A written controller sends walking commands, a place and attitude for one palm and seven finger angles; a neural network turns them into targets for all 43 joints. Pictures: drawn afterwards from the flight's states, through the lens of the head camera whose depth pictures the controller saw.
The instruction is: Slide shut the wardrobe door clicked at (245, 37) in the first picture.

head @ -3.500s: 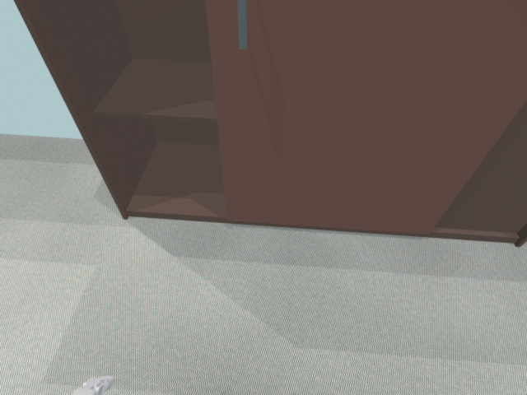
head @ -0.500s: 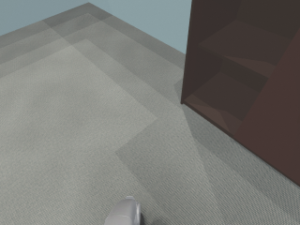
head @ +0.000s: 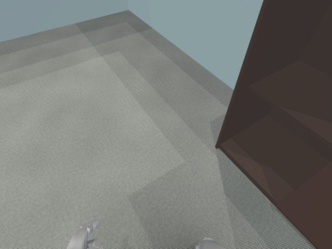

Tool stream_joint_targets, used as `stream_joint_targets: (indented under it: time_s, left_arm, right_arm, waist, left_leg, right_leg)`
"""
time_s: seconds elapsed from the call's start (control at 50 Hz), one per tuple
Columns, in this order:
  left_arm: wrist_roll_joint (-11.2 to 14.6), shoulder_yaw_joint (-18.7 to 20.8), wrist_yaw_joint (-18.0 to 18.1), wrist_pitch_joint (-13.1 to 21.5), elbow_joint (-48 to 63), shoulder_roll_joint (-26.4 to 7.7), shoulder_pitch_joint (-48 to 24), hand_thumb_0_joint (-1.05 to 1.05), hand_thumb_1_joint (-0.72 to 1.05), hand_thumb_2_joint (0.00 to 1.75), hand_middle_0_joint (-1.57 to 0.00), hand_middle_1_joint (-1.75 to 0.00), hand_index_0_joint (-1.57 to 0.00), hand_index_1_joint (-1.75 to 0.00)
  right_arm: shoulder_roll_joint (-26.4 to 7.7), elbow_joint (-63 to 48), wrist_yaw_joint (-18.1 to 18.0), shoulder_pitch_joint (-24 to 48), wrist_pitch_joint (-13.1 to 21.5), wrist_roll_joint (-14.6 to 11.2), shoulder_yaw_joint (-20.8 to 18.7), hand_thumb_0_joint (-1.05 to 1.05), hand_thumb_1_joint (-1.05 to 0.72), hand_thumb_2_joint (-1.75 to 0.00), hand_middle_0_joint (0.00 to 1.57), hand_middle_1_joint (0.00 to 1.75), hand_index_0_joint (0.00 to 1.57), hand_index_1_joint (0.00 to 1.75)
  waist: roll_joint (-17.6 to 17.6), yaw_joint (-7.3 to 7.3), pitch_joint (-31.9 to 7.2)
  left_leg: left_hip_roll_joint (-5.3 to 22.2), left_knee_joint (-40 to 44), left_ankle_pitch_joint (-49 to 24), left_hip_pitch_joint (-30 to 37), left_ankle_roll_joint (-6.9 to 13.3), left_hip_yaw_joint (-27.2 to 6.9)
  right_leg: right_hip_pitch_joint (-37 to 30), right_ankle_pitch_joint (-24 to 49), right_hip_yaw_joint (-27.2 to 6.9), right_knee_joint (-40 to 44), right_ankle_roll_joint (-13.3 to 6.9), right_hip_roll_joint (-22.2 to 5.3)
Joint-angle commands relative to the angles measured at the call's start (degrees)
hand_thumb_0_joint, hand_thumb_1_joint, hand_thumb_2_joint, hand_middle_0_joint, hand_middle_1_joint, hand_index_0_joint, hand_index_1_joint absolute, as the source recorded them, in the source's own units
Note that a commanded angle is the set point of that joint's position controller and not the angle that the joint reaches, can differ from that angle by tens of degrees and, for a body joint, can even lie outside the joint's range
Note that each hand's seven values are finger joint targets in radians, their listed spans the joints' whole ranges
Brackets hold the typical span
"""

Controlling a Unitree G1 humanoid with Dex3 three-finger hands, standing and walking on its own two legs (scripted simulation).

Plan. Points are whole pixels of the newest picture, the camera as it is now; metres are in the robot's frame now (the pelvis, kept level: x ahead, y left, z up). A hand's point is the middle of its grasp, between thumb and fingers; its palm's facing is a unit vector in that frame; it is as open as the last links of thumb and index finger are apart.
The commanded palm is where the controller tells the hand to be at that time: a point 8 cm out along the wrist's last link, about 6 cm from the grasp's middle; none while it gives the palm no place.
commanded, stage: turn to face it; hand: right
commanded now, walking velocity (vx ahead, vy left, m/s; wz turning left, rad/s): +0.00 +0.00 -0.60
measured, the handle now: out of the picture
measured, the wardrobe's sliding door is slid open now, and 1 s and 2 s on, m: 0.49 0.49 0.49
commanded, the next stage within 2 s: take the last steps up to it in 1.72 s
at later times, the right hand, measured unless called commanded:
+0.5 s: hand out of the picture +0.13 -0.25 -0.16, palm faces +0.19 +0.96 -0.20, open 7.4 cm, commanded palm none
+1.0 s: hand out of the picture +0.04 -0.21 -0.15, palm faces +0.50 +0.83 -0.26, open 7.4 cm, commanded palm none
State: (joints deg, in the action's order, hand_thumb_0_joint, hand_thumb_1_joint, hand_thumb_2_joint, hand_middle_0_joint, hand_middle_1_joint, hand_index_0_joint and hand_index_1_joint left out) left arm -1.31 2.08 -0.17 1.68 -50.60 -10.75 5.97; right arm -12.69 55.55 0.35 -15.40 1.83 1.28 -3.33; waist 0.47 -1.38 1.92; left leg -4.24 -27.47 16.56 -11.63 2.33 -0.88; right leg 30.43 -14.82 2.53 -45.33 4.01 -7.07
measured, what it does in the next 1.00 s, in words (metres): steps on the spot, turning right: right foot, then left foot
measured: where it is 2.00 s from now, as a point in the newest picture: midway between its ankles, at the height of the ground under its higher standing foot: outside the picture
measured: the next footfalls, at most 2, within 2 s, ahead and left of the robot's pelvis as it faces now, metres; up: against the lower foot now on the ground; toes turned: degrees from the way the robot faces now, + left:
right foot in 0.06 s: +0.13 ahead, -0.13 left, +0.00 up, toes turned -7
left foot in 0.68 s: +0.14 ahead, +0.09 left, +0.00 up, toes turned -17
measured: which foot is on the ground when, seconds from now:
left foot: down 0.00-0.08, up 0.10-0.66, down 0.68-1.00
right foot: up 0.00-0.04, down 0.06-0.68, up 0.70-1.00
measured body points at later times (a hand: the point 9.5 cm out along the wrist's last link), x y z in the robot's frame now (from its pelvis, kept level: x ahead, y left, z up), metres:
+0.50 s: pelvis +0.07 -0.05 +0.01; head +0.10 -0.07 +0.46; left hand +0.12 +0.20 -0.13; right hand +0.12 -0.30 -0.15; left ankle +0.08 +0.12 -0.67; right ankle +0.09 -0.12 -0.73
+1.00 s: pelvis +0.07 +0.00 +0.01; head +0.11 +0.00 +0.45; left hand +0.27 +0.20 -0.14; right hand +0.02 -0.25 -0.13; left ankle +0.10 +0.11 -0.73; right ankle -0.01 -0.14 -0.67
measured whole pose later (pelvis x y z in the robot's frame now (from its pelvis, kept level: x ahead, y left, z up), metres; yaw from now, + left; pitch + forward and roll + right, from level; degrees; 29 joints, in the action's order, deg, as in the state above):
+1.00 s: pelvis +0.07 +0.00 +0.01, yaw -30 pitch -1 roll -2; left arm -1.5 5.4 -1.6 -5.1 -53.9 -16.1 10.3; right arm -10.1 51.1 -0.9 -12.6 -0.4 1.2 -1.3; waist 1.2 0.9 3.9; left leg 7.1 -29.2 18.2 -9.8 -0.2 11.8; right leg 27.4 -22.5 1.3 -58.5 4.9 -3.4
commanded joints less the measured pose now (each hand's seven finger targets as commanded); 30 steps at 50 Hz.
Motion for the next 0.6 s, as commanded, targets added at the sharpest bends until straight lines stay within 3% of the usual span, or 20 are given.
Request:
stream_joint_targets:
  time_s: [0.0, 0.02, 0.04, 0.06, 0.08, 0.1, 0.12, 0.14, 0.18, 0.22, 0.3, 0.38, 0.48, 0.54, 0.58]
  left_arm:
    - [0.33, 0.25, 0.47, 1.28, -1.13, -3.28, 6.76, 0.0, 0.9, 0.9, -0.2, -0.3, -0.2, -0.3]
    - [0.18, 0.4, 0.65, 1.7, -2.85, -5.03, 11.06, 0.0, 0.9, 0.9, -0.2, -0.3, -0.2, -0.3]
    - [-0.33, 1.14, 0.87, 2.19, -3.74, -9.59, 15.37, 0.0, 0.9, 0.9, -0.2, -0.3, -0.2, -0.3]
    - [0.08, 1.35, 0.88, 1.44, -4.2, -12.02, 15.47, 0.0, 0.9, 0.9, -0.2, -0.3, -0.2, -0.3]
    - [0.46, 0.69, 1.28, 0.54, -4.12, -10.99, 13.25, 0.0, 0.9, 0.9, -0.2, -0.3, -0.2, -0.3]
    - [0.27, 0.21, 1.78, 0.75, -4.71, -9.1, 11.93, 0.0, 0.9, 0.9, -0.2, -0.3, -0.2, -0.3]
    - [0.22, 0.1, 1.87, 0.37, -4.38, -8.87, 10.36, 0.0, 0.9, 0.9, -0.2, -0.3, -0.2, -0.3]
    - [0.2, 0.07, 1.75, -0.01, -3.95, -8.45, 9.15, 0.0, 0.9, 0.9, -0.2, -0.3, -0.2, -0.3]
    - [0.37, 0.5, 1.57, -0.54, -3.85, -8.88, 8.03, 0.0, 0.9, 0.9, -0.2, -0.3, -0.2, -0.3]
    - [0.53, 1.24, 1.45, -0.86, -3.58, -9.25, 8.79, 0.0, 0.9, 0.9, -0.2, -0.3, -0.2, -0.3]
    - [0.4, 2.47, 1.27, -1.33, -2.41, -9.41, 9.27, 0.0, 0.9, 0.9, -0.2, -0.3, -0.2, -0.3]
    - [0.21, 3.34, 1.17, -1.71, -2.46, -10.31, 10.85, 0.0, 0.9, 0.9, -0.2, -0.3, -0.2, -0.3]
    - [-0.1, 4.31, 1.31, -2.14, -2.78, -11.46, 13.09, 0.0, 0.9, 0.9, -0.2, -0.3, -0.2, -0.3]
    - [-0.13, 4.75, 1.28, -2.5, -2.03, -12.26, 11.83, 0.0, 0.9, 0.9, -0.2, -0.3, -0.2, -0.3]
    - [0.02, 5.02, 1.06, -2.71, -1.25, -12.54, 10.46, 0.0, 0.9, 0.9, -0.2, -0.3, -0.2, -0.3]
  right_arm:
    - [-6.17, -1.42, -1.64, -2.73, 1.03, -0.39, -1.09, 0.0, -0.9, -0.9, 0.2, 0.3, 0.2, 0.3]
    - [-5.32, -0.99, -1.92, -3.34, 0.93, -0.68, -0.64, 0.0, -0.9, -0.9, 0.2, 0.3, 0.2, 0.3]
    - [-3.23, -0.77, -1.99, -5.82, 0.86, -1.18, -0.1, 0.0, -0.9, -0.9, 0.2, 0.3, 0.2, 0.3]
    - [-1.48, 0.09, -2.0, -8.43, 0.81, -1.5, 0.79, 0.0, -0.9, -0.9, 0.2, 0.3, 0.2, 0.3]
    - [-2.56, 0.54, -2.44, -7.6, 0.38, -0.99, 1.01, 0.0, -0.9, -0.9, 0.2, 0.3, 0.2, 0.3]
    - [-3.01, 1.18, -2.7, -5.53, -0.15, -0.62, 0.71, 0.0, -0.9, -0.9, 0.2, 0.3, 0.2, 0.3]
    - [-3.66, 0.81, -2.43, -2.79, -0.54, -0.45, 0.33, 0.0, -0.9, -0.9, 0.2, 0.3, 0.2, 0.3]
    - [-3.93, 0.63, -2.14, -1.11, -1.03, -0.43, 0.01, 0.0, -0.9, -0.9, 0.2, 0.3, 0.2, 0.3]
    - [-4.1, 0.5, -1.63, -0.52, -1.78, -0.48, -0.4, 0.0, -0.9, -0.9, 0.2, 0.3, 0.2, 0.3]
    - [-3.63, 0.34, -1.53, -1.0, -2.49, -0.32, -0.94, 0.0, -0.9, -0.9, 0.2, 0.3, 0.2, 0.3]
    - [-3.36, -1.24, -1.53, 0.76, -3.21, 0.02, -1.86, 0.0, -0.9, -0.9, 0.2, 0.3, 0.2, 0.3]
    - [-3.43, -3.23, -1.52, 4.67, -3.32, -0.09, -2.05, 0.0, -0.9, -0.9, 0.2, 0.3, 0.2, 0.3]
    - [-3.25, -5.99, -1.75, 8.6, -3.11, -0.59, -1.72, 0.0, -0.9, -0.9, 0.2, 0.3, 0.2, 0.3]
    - [-3.12, -6.4, -2.01, 6.88, -2.95, -1.07, -1.51, 0.0, -0.9, -0.9, 0.2, 0.3, 0.2, 0.3]
    - [-3.84, -6.44, -2.18, 4.62, -2.72, -1.27, -1.45, 0.0, -0.9, -0.9, 0.2, 0.3, 0.2, 0.3]
  waist:
    - [-7.22, 1.46, -6.65]
    - [-3.54, 2.88, -9.54]
    - [7.45, 3.71, -14.04]
    - [15.77, 2.45, -14.06]
    - [12.48, 1.7, -9.58]
    - [11.95, 1.84, -7.14]
    - [10.72, 1.67, -2.65]
    - [9.68, 1.5, -0.6]
    - [6.6, 0.84, -0.33]
    - [7.1, 0.91, -2.92]
    - [6.4, 1.42, -4.22]
    - [6.64, 2.73, -4.49]
    - [7.17, 4.13, -6.01]
    - [8.72, 3.3, -7.68]
    - [8.34, 2.18, -8.37]
  left_leg:
    - [12.21, 0.26, -34.5, 5.81, 4.36, -6.88]
    - [10.57, -5.94, -30.88, 4.6, 2.13, -5.01]
    - [6.03, -15.65, -14.78, -4.85, -1.1, -0.52]
    - [3.24, -25.07, 16.9, -11.55, -3.55, 2.91]
    - [5.29, -28.12, 19.89, -11.71, -4.11, 0.33]
    - [6.18, -28.92, 17.49, -12.39, -4.92, -0.53]
    - [7.05, -30.16, 15.91, -13.26, -5.05, -0.19]
    - [7.87, -30.88, 13.97, -13.29, -5.15, 0.09]
    - [7.87, -31.74, 9.91, -13.35, -5.53, 1.07]
    - [7.85, -33.93, 6.01, -14.62, -5.97, 1.26]
    - [8.6, -33.9, 2.37, -17.48, -6.9, 0.53]
    - [8.09, -29.7, 3.36, -18.9, -7.24, 0.36]
    - [6.16, -22.31, 7.9, -16.95, -6.77, -0.35]
    - [4.58, -15.53, 8.04, -10.92, -6.0, -0.53]
    - [3.67, -7.92, 4.6, -5.26, -5.56, -0.11]
  right_leg:
    - [-13.85, 6.86, 2.53, 14.91, -1.33, 4.14]
    - [-22.12, 16.5, 0.29, 20.27, -2.13, 2.7]
    - [-33.97, 36.55, -10.38, 19.08, -6.51, -7.53]
    - [-36.86, 53.41, -18.51, 20.63, -13.2, -16.97]
    - [-32.06, 53.82, -18.31, 22.17, -15.49, -16.86]
    - [-28.45, 50.6, -18.15, 24.82, -14.59, -14.42]
    - [-24.06, 46.32, -16.94, 25.45, -14.23, -12.62]
    - [-21.11, 40.82, -15.67, 26.49, -13.79, -10.98]
    - [-19.17, 31.91, -14.08, 28.11, -13.17, -8.33]
    - [-20.11, 23.08, -13.44, 29.57, -12.14, -6.52]
    - [-19.8, 12.08, -16.34, 30.99, -12.4, -5.63]
    - [-21.33, 11.02, -20.11, 30.03, -13.52, -5.1]
    - [-23.26, 19.03, -25.35, 26.52, -15.13, -5.32]
    - [-21.16, 22.15, -27.02, 24.6, -14.78, -4.38]
    - [-18.54, 23.05, -26.96, 22.68, -13.47, -2.66]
